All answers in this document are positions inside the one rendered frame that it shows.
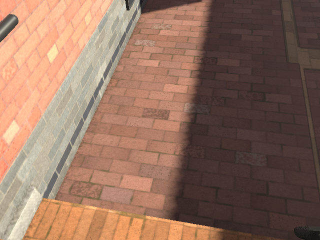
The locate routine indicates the right robot hand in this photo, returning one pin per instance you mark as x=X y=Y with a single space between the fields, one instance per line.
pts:
x=308 y=232

